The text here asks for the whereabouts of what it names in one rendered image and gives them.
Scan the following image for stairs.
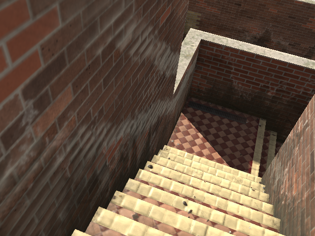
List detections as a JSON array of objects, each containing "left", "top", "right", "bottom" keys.
[
  {"left": 71, "top": 145, "right": 285, "bottom": 236},
  {"left": 258, "top": 129, "right": 284, "bottom": 178}
]

